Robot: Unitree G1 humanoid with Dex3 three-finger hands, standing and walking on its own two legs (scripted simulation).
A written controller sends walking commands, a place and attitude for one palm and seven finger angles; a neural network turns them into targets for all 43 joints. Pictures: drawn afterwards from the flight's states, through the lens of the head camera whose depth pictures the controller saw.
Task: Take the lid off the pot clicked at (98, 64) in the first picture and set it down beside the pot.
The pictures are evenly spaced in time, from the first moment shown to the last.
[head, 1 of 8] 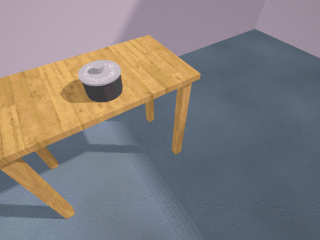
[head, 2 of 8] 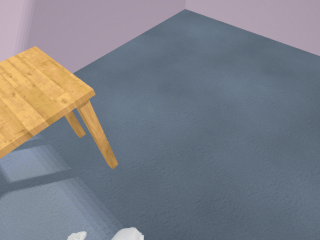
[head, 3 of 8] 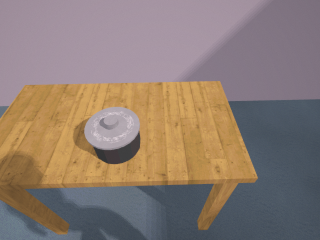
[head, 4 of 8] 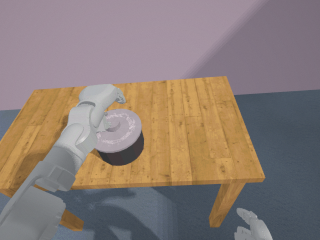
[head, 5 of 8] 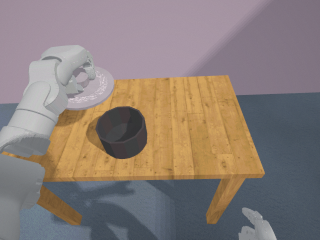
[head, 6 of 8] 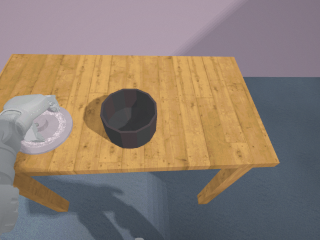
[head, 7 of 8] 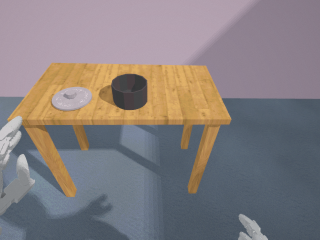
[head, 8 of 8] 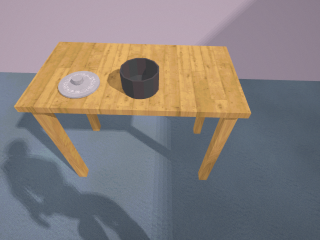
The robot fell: no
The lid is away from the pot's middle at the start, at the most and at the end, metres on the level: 0.00 0.26 0.25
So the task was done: yes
